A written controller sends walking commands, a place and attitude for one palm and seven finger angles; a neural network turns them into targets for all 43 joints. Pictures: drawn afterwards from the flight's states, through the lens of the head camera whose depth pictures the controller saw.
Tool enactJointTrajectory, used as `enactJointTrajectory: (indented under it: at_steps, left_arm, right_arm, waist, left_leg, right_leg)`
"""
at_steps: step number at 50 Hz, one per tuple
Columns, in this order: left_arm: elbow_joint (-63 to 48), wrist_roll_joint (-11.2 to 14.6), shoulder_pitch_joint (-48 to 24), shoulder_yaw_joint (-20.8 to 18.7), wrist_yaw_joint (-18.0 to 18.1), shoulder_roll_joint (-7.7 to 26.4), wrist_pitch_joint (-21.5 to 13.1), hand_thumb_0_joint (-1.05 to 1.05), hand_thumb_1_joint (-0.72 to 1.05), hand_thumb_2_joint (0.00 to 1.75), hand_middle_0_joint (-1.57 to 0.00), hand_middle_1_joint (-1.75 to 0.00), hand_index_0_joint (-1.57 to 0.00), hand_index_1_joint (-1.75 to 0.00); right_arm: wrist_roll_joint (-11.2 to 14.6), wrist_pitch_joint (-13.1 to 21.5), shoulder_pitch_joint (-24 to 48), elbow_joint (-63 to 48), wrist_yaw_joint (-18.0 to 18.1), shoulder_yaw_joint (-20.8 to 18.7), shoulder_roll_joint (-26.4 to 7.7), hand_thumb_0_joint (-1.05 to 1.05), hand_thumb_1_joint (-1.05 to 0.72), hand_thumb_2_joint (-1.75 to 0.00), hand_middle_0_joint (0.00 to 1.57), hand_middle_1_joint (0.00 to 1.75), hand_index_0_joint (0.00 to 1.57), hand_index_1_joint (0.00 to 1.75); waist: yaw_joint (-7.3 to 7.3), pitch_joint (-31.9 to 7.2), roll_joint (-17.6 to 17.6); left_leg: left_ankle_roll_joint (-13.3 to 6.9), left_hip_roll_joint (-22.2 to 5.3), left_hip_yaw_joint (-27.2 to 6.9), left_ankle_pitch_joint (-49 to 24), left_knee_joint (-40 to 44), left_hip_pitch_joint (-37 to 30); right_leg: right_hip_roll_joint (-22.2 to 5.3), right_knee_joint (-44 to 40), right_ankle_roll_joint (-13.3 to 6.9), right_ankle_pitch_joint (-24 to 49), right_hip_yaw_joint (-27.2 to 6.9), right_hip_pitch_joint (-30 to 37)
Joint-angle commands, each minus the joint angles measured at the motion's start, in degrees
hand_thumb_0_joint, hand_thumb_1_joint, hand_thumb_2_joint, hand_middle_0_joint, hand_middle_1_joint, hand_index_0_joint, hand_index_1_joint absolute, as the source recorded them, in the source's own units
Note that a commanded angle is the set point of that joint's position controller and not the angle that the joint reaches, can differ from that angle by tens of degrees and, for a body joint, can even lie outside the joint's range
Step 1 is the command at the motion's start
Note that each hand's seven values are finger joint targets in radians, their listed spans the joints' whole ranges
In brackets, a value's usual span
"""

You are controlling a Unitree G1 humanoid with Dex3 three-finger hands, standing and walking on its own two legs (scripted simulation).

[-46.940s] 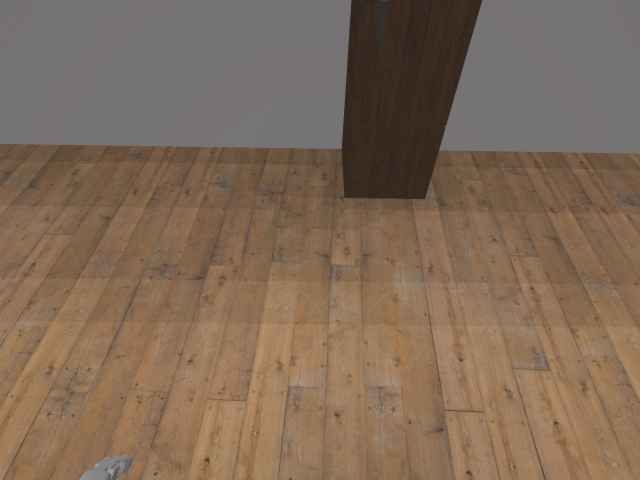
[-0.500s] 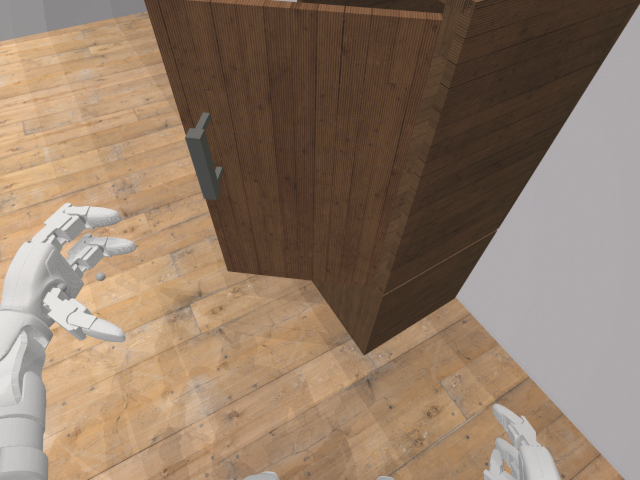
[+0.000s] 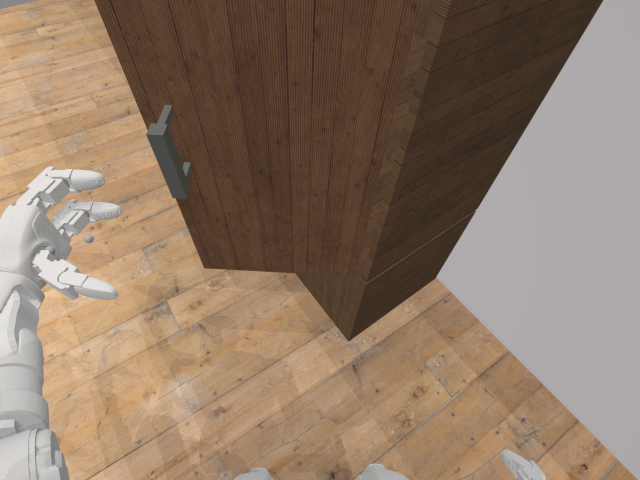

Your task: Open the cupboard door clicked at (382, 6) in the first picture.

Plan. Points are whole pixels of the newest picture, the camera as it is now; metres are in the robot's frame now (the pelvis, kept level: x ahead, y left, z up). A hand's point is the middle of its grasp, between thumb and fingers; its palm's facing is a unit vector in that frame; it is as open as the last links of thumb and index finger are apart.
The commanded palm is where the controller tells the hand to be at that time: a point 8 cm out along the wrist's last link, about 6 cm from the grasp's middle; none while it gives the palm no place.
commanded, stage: move the hooked fingers beside the handle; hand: left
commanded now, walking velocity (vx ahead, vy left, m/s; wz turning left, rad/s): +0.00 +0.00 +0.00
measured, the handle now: (174, 153) +0.53 +0.22 +0.07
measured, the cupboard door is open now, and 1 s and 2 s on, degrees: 52 52 52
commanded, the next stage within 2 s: slide the fingers in behind the handle in 1.70 s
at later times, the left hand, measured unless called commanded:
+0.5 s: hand (111, 205) +0.42 +0.27 +0.08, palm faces -0.02 -1.00 -0.01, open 14.0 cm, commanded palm +0.40 +0.32 +0.08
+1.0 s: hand (128, 165) +0.49 +0.27 +0.08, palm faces -0.01 -1.00 -0.03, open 14.0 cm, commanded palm +0.46 +0.32 +0.07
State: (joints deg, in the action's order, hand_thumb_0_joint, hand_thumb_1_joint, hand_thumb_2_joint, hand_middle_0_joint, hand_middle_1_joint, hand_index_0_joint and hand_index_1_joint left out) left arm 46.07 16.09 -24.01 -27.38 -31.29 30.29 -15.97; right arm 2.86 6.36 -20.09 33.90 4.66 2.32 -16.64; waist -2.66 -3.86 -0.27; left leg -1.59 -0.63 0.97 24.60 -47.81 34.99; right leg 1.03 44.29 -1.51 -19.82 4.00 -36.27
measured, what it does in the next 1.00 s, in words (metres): stands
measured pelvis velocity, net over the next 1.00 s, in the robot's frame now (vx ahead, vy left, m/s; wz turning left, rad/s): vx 0.00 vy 0.01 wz -0.03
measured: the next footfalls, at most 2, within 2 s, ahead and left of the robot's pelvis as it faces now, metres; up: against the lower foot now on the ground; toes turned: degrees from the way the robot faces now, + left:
none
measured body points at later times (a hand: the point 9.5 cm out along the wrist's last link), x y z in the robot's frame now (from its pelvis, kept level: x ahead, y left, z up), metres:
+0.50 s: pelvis +0.00 +0.01 -0.01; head +0.08 +0.03 +0.44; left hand +0.41 +0.33 +0.09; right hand +0.07 -0.25 -0.11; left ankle -0.01 +0.10 -0.70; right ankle +0.02 -0.11 -0.70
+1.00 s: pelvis +0.00 +0.01 -0.02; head +0.13 +0.03 +0.41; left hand +0.48 +0.33 +0.09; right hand -0.02 -0.27 -0.11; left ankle -0.01 +0.10 -0.70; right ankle +0.02 -0.11 -0.70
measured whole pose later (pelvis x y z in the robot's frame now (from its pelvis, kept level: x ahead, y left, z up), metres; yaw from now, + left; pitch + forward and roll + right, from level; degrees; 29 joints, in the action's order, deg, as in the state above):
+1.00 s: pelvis +0.00 +0.01 -0.02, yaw -2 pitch +20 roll -3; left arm 69.1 7.6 -50.2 -29.9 -28.8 42.3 -19.8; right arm 1.1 -2.9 -24.4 34.5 3.2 2.9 -17.4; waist -9.5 -4.0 -0.2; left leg -2.1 -1.9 1.3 26.2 -53.9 47.5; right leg 2.1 48.1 -1.1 -19.8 3.7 -48.2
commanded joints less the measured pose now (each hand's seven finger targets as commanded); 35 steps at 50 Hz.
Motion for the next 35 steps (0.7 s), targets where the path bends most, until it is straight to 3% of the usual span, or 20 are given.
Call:
enactJointTrajectory:
  at_steps: [1,3,4,5,7,9,10,14,15,16,17,18,19,20,24,26,30,32,33,35]
  left_arm:
    - [-11.0,0.9,-21.7,-1.0,-0.7,16.0,-4.2,0.00,-0.50,0.30,-0.30,-1.20,-0.30,-1.20]
    - [-10.4,1.2,-22.5,-1.3,-0.6,16.4,-4.3,0.00,-0.50,0.30,-0.30,-1.20,-0.30,-1.20]
    - [-9.3,1.1,-22.7,-3.1,-0.4,18.1,-4.3,0.00,-0.50,0.30,-0.30,-1.20,-0.30,-1.20]
    - [-8.3,1.0,-22.7,-1.0,-0.4,15.8,-4.2,0.00,-0.50,0.30,-0.30,-1.20,-0.30,-1.20]
    - [-5.5,0.8,-23.8,-2.2,0.5,16.8,-3.9,0.00,-0.50,0.30,-0.30,-1.20,-0.30,-1.20]
    - [-6.0,0.2,-24.4,-3.8,1.0,19.1,-4.3,0.00,-0.50,0.30,-0.30,-1.20,-0.30,-1.20]
    - [-5.8,-0.3,-23.0,-3.2,1.2,18.6,-4.2,0.00,-0.50,0.30,-0.30,-1.20,-0.30,-1.20]
    - [-7.3,-1.1,-26.4,-2.4,2.0,18.3,-5.4,0.00,-0.50,0.30,-0.30,-1.20,-0.30,-1.20]
    - [-7.0,-1.1,-26.7,-0.8,2.0,16.4,-5.5,0.00,-0.50,0.30,-0.30,-1.20,-0.30,-1.20]
    - [-6.9,-0.9,-28.6,-0.3,2.2,15.9,-5.7,0.00,-0.50,0.30,-0.30,-1.20,-0.30,-1.20]
    - [-5.3,-1.1,-28.7,-1.2,2.4,16.8,-5.8,0.00,-0.50,0.30,-0.30,-1.20,-0.30,-1.20]
    - [-5.7,-0.9,-32.0,1.0,2.3,15.0,-6.1,0.00,-0.50,0.30,-0.30,-1.20,-0.30,-1.20]
    - [-4.3,-1.3,-31.9,-0.5,2.6,16.6,-6.0,0.00,-0.50,0.30,-0.30,-1.20,-0.30,-1.20]
    - [-3.4,-1.5,-33.1,0.6,2.7,15.6,-6.0,0.00,-0.50,0.30,-0.30,-1.20,-0.30,-1.20]
    - [1.3,-3.0,-37.1,1.8,3.8,15.6,-6.1,0.00,-0.50,0.30,-0.30,-1.20,-0.30,-1.20]
    - [3.2,-3.7,-38.8,0.4,4.4,17.8,-6.5,0.00,-0.50,0.30,-0.30,-1.20,-0.30,-1.20]
    - [3.5,-4.7,-42.7,-0.5,5.0,20.2,-8.0,0.00,-0.50,0.30,-0.30,-1.20,-0.30,-1.20]
    - [5.2,-5.1,-42.3,-1.8,5.2,22.1,-8.3,0.00,-0.50,0.30,-0.30,-1.20,-0.30,-1.20]
    - [6.2,-4.9,-43.8,-1.4,5.1,22.0,-8.3,0.00,-0.50,0.30,-0.30,-1.20,-0.30,-1.20]
    - [8.0,-5.4,-43.7,-1.5,4.8,22.3,-8.0,0.00,-0.50,0.30,-0.30,-1.20,-0.30,-1.20]
  right_arm:
    - [-0.2,1.8,-2.5,-5.8,0.6,-3.8,-9.1,0.00,-0.90,-0.90,0.20,0.30,0.20,0.30]
    - [-0.4,1.4,-3.1,-5.8,0.5,-3.9,-9.2,0.00,-0.90,-0.90,0.20,0.30,0.20,0.30]
    - [-0.4,1.1,-3.5,-5.4,0.4,-4.0,-9.4,0.00,-0.90,-0.90,0.20,0.30,0.20,0.30]
    - [-0.3,0.8,-3.3,-5.5,0.3,-3.9,-9.2,0.00,-0.90,-0.90,0.20,0.30,0.20,0.30]
    - [-0.4,0.4,-3.4,-5.4,0.1,-3.9,-9.4,0.00,-0.90,-0.90,0.20,0.30,0.20,0.30]
    - [-0.5,-0.2,-3.9,-5.7,-0.1,-4.0,-9.5,0.00,-0.90,-0.90,0.20,0.30,0.20,0.30]
    - [-0.6,-0.5,-4.0,-6.1,-0.3,-4.0,-9.4,0.00,-0.90,-0.90,0.20,0.30,0.20,0.30]
    - [-0.8,-1.5,-4.6,-6.0,-0.8,-4.2,-9.3,0.00,-0.90,-0.90,0.20,0.30,0.20,0.30]
    - [-0.7,-1.7,-4.7,-6.0,-0.9,-4.2,-9.2,0.00,-0.90,-0.90,0.20,0.30,0.20,0.30]
    - [-0.7,-1.8,-4.6,-5.8,-0.9,-4.2,-9.3,0.00,-0.90,-0.90,0.20,0.30,0.20,0.30]
    - [-0.8,-2.0,-4.9,-5.4,-0.8,-4.2,-9.5,0.00,-0.90,-0.90,0.20,0.30,0.20,0.30]
    - [-0.7,-2.3,-5.0,-5.0,-0.7,-4.0,-9.4,0.00,-0.90,-0.90,0.20,0.30,0.20,0.30]
    - [-0.8,-2.5,-5.5,-4.7,-0.6,-4.2,-9.7,0.00,-0.90,-0.90,0.20,0.30,0.20,0.30]
    - [-0.9,-2.6,-5.2,-4.5,-0.7,-4.1,-9.5,0.00,-0.90,-0.90,0.20,0.30,0.20,0.30]
    - [-1.0,-3.4,-6.2,-3.3,-0.5,-3.7,-9.8,0.00,-0.90,-0.90,0.20,0.30,0.20,0.30]
    - [-1.1,-3.7,-6.5,-3.0,-0.5,-3.7,-10.1,0.00,-0.90,-0.90,0.20,0.30,0.20,0.30]
    - [-1.5,-4.4,-7.3,-2.4,-0.6,-3.6,-10.1,0.00,-0.90,-0.90,0.20,0.30,0.20,0.30]
    - [-1.6,-4.9,-7.7,-2.6,-0.7,-3.4,-10.2,0.00,-0.90,-0.90,0.20,0.30,0.20,0.30]
    - [-1.6,-5.2,-8.2,-2.4,-0.6,-3.4,-10.2,0.00,-0.90,-0.90,0.20,0.30,0.20,0.30]
    - [-1.6,-5.7,-8.8,-2.3,-0.8,-3.4,-10.3,0.00,-0.90,-0.90,0.20,0.30,0.20,0.30]
  waist:
    - [-0.79,-20.1,-6.8]
    - [-0.67,-21.6,-6.5]
    - [-0.46,-22.2,-5.1]
    - [-0.93,-21.2,-5.3]
    - [-0.69,-19.3,-3.3]
    - [-0.15,-21.2,-4.8]
    - [0.34,-22.1,-6.4]
    - [-0.71,-22.4,-7.1]
    - [-1.23,-22.5,-6.8]
    - [-1.57,-21.9,-7.6]
    - [-1.59,-21.3,-6.3]
    - [-2.58,-21.1,-7.1]
    - [-2.18,-21.7,-7.0]
    - [-2.62,-21.3,-7.6]
    - [-3.78,-20.0,-5.4]
    - [-3.60,-20.1,-5.6]
    - [-3.91,-23.7,-8.4]
    - [-3.53,-24.1,-8.0]
    - [-4.47,-23.6,-6.1]
    - [-4.43,-24.2,-6.8]
  left_leg:
    - [0.1,0.4,-2.4,-20.7,5.9,-8.4]
    - [0.3,0.3,-2.6,-23.4,5.2,-9.3]
    - [0.5,0.1,-3.0,-23.6,5.3,-9.1]
    - [0.4,0.1,-2.8,-23.1,5.4,-8.9]
    - [0.5,0.1,-3.1,-21.0,5.7,-6.9]
    - [0.7,0.0,-3.0,-24.4,5.4,-7.9]
    - [0.8,0.0,-3.0,-26.2,5.3,-8.5]
    - [1.3,-0.7,-3.4,-29.0,4.5,-10.3]
    - [1.3,-0.8,-3.6,-28.8,4.6,-11.1]
    - [1.5,-0.8,-3.7,-27.8,4.5,-11.3]
    - [1.5,-0.9,-4.1,-26.8,4.6,-10.8]
    - [1.4,-0.8,-4.0,-27.1,4.3,-11.3]
    - [1.6,-1.0,-4.4,-26.3,4.5,-11.6]
    - [1.6,-0.8,-4.4,-25.2,4.5,-11.4]
    - [1.2,-0.8,-4.8,-22.3,4.4,-9.3]
    - [1.0,-0.6,-4.8,-19.4,4.3,-7.8]
    - [1.3,-0.7,-5.0,-21.7,3.2,-9.7]
    - [1.1,-0.6,-4.7,-21.7,2.9,-8.0]
    - [0.8,-0.8,-4.7,-21.6,2.5,-7.2]
    - [0.7,-0.7,-4.4,-22.0,2.3,-6.7]
  right_leg:
    - [0.2,-3.4,-0.2,16.5,-3.1,10.2]
    - [0.4,-2.7,-0.4,18.0,-2.9,10.1]
    - [0.4,-2.6,-0.2,18.0,-2.7,10.3]
    - [0.4,-2.8,-0.1,17.5,-2.7,9.3]
    - [0.3,-2.8,-0.1,15.9,-2.3,8.9]
    - [0.4,-2.1,-0.3,18.0,-2.4,9.6]
    - [0.3,-1.8,-0.3,18.6,-2.4,9.8]
    - [0.7,-1.6,-0.2,18.5,-2.2,7.4]
    - [0.8,-1.7,-0.1,17.6,-2.0,6.4]
    - [0.7,-1.8,-0.2,16.7,-1.9,5.4]
    - [0.8,-1.9,-0.3,15.6,-1.7,4.9]
    - [0.8,-1.9,-0.4,15.8,-1.7,4.2]
    - [0.8,-1.8,-0.3,14.6,-1.6,3.5]
    - [0.7,-2.0,-0.2,14.1,-1.6,3.1]
    - [0.6,-1.7,-0.2,12.1,-1.5,1.6]
    - [0.5,-1.6,-0.2,10.8,-1.8,1.6]
    - [0.5,-0.9,-0.3,11.8,-2.0,1.3]
    - [0.6,-0.5,-0.2,12.5,-2.2,2.4]
    - [0.8,-0.3,-0.2,12.8,-2.1,2.4]
    - [0.8,-0.4,0.0,13.5,-2.5,2.5]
